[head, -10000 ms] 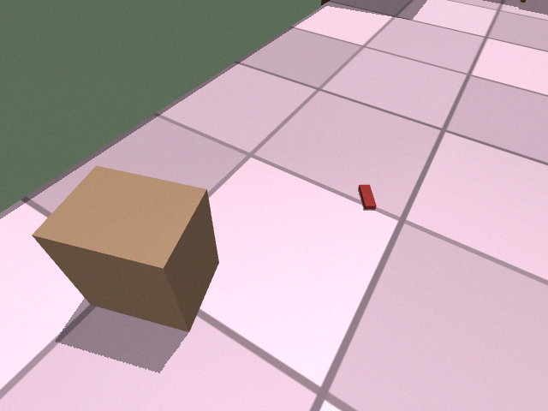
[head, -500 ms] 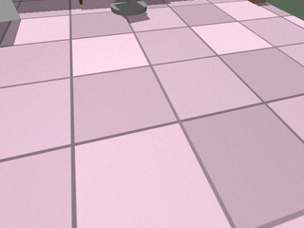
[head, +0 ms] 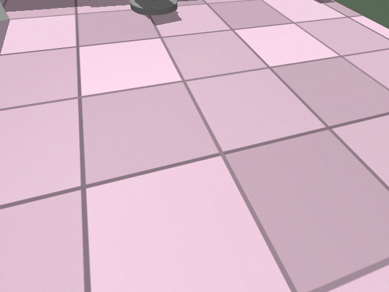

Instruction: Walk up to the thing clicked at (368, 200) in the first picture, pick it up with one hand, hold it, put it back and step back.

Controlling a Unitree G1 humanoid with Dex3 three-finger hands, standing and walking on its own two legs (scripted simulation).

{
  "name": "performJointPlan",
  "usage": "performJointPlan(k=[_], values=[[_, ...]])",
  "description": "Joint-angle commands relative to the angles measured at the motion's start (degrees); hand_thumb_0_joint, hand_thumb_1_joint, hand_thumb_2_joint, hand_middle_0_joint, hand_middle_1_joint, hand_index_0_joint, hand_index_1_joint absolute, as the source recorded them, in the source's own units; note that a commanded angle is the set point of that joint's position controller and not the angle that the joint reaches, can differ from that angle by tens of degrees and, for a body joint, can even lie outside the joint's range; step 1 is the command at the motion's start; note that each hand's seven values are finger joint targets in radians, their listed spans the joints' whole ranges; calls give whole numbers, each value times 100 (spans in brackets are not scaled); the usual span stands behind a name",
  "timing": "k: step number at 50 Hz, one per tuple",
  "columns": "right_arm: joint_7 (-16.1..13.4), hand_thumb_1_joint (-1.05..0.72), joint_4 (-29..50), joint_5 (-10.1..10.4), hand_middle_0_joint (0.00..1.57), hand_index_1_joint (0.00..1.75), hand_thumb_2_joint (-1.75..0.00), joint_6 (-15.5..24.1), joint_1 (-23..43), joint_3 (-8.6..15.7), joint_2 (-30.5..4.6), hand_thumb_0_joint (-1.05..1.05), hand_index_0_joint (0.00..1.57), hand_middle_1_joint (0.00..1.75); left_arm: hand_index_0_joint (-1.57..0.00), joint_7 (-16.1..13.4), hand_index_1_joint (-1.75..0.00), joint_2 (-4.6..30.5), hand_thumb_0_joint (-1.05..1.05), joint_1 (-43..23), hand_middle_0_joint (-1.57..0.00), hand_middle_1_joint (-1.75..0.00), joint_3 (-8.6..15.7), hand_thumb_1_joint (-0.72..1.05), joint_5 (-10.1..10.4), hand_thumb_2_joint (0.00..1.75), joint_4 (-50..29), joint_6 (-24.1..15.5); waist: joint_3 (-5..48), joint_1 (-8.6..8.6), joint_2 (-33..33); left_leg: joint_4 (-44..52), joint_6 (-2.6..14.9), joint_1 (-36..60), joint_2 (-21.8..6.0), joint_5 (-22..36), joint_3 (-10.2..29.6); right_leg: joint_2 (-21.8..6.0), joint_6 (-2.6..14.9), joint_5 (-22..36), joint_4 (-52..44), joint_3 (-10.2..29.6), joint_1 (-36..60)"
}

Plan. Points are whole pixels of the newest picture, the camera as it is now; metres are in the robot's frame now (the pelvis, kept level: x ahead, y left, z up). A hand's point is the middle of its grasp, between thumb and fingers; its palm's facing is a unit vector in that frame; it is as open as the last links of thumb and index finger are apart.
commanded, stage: stand
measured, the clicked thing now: out of the picture -0.07 +0.55 -0.77
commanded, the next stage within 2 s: none
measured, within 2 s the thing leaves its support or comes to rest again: neither
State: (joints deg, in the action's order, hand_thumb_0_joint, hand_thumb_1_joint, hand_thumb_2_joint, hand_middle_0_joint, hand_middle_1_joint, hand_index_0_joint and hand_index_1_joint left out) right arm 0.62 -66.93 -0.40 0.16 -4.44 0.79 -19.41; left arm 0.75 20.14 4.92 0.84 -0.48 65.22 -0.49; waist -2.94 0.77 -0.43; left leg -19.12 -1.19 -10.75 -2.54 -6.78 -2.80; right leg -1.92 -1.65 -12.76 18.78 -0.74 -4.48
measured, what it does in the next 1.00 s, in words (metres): stands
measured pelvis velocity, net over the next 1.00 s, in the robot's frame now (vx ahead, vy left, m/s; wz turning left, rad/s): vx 0.01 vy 0.00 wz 0.00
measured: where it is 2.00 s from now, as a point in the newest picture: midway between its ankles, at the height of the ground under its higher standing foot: outside the picture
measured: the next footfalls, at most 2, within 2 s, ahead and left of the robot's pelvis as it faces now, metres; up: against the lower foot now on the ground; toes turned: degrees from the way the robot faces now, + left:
none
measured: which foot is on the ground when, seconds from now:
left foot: down 0.00-1.00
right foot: down 0.00-1.00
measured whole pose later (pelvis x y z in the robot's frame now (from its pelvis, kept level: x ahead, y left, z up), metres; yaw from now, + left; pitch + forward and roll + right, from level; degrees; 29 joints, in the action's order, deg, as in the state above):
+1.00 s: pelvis +0.01 +0.00 +0.00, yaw +0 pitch -2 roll +0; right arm 0.6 -66.5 -0.5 0.0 -4.9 0.6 -19.6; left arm 0.6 20.6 7.0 0.3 -0.7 64.0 -0.4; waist -2.7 0.2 -0.5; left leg -18.5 -1.4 -9.5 -2.5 -7.2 -2.8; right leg -1.9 -1.5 -13.1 17.9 -0.8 -3.1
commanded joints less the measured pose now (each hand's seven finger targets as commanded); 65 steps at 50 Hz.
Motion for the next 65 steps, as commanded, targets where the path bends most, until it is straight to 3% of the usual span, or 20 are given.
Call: performJointPlan(k=[1,9,16,23,30,34,37,49,55,59,65], values=[[-77,-90,383,1,20,30,-90,158,282,186,-1271,0,20,30,-20,-98,-30,1183,0,-218,-20,-30,197,90,4,90,-327,-104,523,-7,98,191,122,562,-618,558,554,-605,219,609,-416,438,-308],[-79,-90,427,3,20,30,-90,159,363,194,-1244,0,20,30,-20,-116,-30,1221,0,-169,-20,-30,207,90,3,90,-350,-117,603,-22,38,123,149,716,-659,1050,548,-623,202,1019,-362,390,-210],[-77,-90,441,-4,20,30,-90,157,370,184,-1241,0,20,30,-20,-104,-30,1223,0,-163,-20,-30,211,90,-5,90,-362,-93,453,-20,42,254,122,656,-607,589,533,-596,208,622,-449,381,-322],[-76,-90,422,-3,20,30,-90,159,313,190,-1243,0,20,30,-20,-119,-30,1250,0,-141,-20,-30,200,90,-2,90,-404,-116,642,-11,45,139,134,823,-635,1048,495,-640,220,1029,-392,394,-188],[-73,-90,437,3,20,30,-90,129,360,182,-1244,0,20,30,-20,-122,-30,1271,0,-67,-20,-30,189,90,-23,90,-391,-103,447,-15,-3,238,141,714,-590,431,522,-614,209,559,-520,390,-375],[-68,-90,407,-10,20,30,-90,145,280,173,-1236,0,20,30,-20,-120,-30,1240,0,-87,-20,-30,175,90,4,90,-409,-106,379,-8,44,250,107,636,-590,722,511,-606,221,712,-468,376,-306],[-65,-90,411,1,20,30,-90,131,307,185,-1269,0,20,30,-20,-114,-30,1241,0,-33,-20,-30,167,90,-10,90,-393,-102,377,-23,105,269,133,631,-572,307,524,-615,221,441,-527,406,-362],[-68,-90,413,-10,20,30,-90,140,281,181,-1270,0,20,30,-20,-127,-30,1229,0,29,-20,-30,144,90,-12,90,-450,-111,488,-62,55,179,144,725,-612,859,523,-609,217,850,-449,365,-284],[-73,-90,406,-8,20,30,-90,127,272,177,-1279,0,20,30,-20,-125,-30,1239,0,42,-20,-30,140,90,-17,90,-432,-92,379,-51,87,247,144,643,-585,393,528,-613,223,513,-517,386,-337],[-60,-90,413,-18,20,30,-90,133,185,180,-1267,0,20,30,-20,-132,-30,1245,0,26,-20,-30,135,90,-20,90,-453,-108,410,-34,6,225,145,656,-605,757,532,-614,219,752,-466,356,-301],[-74,-90,434,-12,20,30,-90,137,189,184,-1274,0,20,30,-20,-133,-30,1261,0,-4,-20,-30,145,90,-18,90,-479,-111,523,-36,24,180,174,723,-613,774,514,-652,233,849,-453,383,-192]])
